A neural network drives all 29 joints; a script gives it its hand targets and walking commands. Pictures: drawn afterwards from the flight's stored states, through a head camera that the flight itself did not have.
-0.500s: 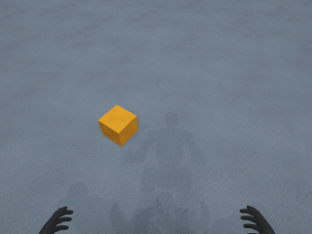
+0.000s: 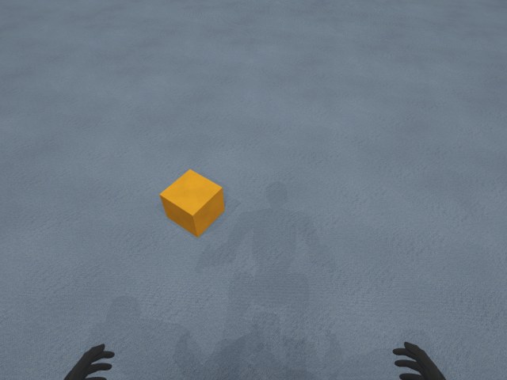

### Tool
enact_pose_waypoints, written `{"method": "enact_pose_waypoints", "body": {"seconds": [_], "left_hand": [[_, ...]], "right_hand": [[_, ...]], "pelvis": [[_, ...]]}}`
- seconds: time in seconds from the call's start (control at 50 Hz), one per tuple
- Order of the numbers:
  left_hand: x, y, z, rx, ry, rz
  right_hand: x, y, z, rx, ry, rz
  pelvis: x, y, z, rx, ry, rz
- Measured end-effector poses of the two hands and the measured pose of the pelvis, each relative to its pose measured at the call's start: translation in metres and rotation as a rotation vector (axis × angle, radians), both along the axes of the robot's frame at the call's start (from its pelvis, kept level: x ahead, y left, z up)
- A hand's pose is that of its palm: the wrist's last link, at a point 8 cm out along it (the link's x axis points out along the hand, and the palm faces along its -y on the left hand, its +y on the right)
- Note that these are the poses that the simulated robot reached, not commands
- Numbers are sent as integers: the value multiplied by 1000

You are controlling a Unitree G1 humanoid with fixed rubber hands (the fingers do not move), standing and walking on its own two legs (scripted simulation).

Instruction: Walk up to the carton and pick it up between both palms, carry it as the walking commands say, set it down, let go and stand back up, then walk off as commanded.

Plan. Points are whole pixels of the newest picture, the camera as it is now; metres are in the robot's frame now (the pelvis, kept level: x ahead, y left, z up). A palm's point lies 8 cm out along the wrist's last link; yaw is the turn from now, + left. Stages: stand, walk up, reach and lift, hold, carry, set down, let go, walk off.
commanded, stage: stand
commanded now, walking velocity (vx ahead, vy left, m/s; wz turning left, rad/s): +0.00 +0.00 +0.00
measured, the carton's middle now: (193, 202) +0.97 +0.30 -0.67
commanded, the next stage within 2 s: walk up in 0.40 s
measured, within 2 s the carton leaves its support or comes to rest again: neither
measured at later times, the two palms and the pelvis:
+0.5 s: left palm out of the picture +0.10 +0.30 -0.09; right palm out of the picture +0.11 -0.27 -0.09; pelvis -0.01 +0.01 +0.00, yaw +0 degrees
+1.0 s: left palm out of the picture +0.12 +0.40 -0.09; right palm (427, 360) +0.18 -0.25 -0.05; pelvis +0.06 +0.06 +0.01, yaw +11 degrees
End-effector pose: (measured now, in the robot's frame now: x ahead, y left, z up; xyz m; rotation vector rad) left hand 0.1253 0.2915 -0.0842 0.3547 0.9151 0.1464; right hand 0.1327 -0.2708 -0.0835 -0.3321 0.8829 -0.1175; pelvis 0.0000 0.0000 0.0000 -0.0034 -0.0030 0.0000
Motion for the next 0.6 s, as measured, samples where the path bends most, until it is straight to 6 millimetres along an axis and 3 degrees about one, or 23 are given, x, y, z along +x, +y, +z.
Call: {"method": "enact_pose_waypoints", "body": {"seconds": [0.6], "left_hand": [[-32,12,-11,-11,72,29]], "right_hand": [[-29,4,-3,-15,60,-23]], "pelvis": [[-14,9,3,-12,-6,0]]}}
